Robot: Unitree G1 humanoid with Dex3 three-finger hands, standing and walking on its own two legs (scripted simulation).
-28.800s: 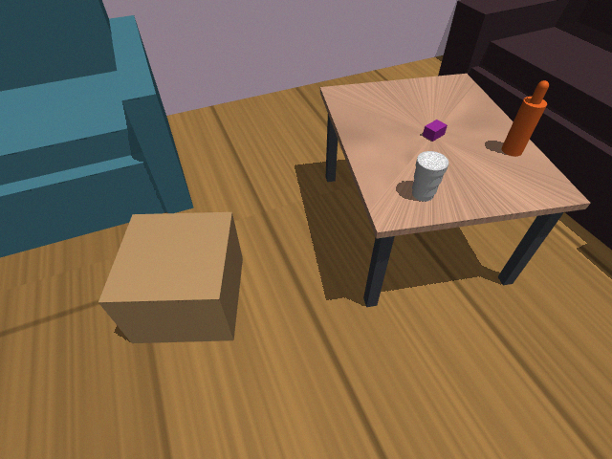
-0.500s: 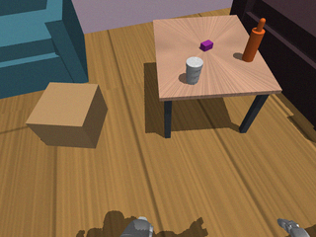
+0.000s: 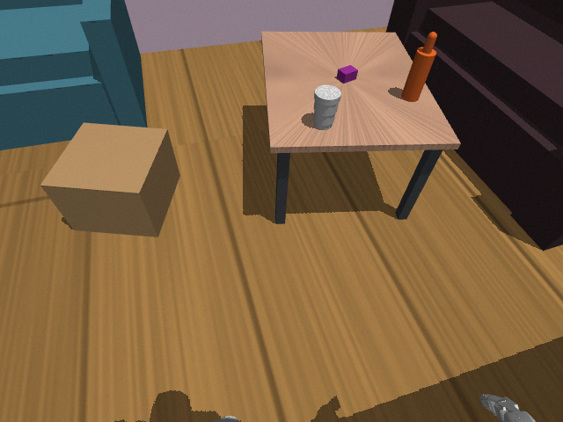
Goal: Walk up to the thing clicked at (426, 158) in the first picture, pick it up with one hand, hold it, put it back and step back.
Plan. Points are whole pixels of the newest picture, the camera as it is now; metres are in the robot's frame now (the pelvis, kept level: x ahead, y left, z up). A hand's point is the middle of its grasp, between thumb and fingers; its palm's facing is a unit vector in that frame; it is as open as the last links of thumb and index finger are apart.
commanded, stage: step back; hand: right
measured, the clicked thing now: (325, 109) +1.08 -0.12 -0.23
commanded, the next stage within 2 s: stand in 1.08 s
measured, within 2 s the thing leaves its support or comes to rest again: neither
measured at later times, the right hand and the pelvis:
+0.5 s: hand out of the picture +0.04 -0.27 -0.14, palm faces -0.07 +0.93 -0.36, open 7.4 cm; pelvis -0.03 -0.01 +0.00, yaw +3 degrees
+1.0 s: hand out of the picture +0.12 -0.26 -0.14, palm faces -0.11 +0.92 -0.37, open 7.4 cm; pelvis +0.01 -0.01 +0.01, yaw +5 degrees
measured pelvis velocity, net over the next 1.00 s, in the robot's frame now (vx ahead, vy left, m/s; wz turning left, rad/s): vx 0.01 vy -0.01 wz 0.10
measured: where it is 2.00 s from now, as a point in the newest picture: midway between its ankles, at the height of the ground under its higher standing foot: outside the picture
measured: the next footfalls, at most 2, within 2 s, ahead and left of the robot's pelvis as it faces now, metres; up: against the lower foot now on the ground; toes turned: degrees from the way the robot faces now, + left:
right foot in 0.04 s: +0.04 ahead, -0.14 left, +0.00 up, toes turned +1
left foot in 0.32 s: +0.04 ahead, +0.11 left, +0.00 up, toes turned +4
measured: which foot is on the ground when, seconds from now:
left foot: down 0.00-0.06, up 0.08-0.30, down 0.32-1.00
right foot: up 0.00-0.02, down 0.04-1.00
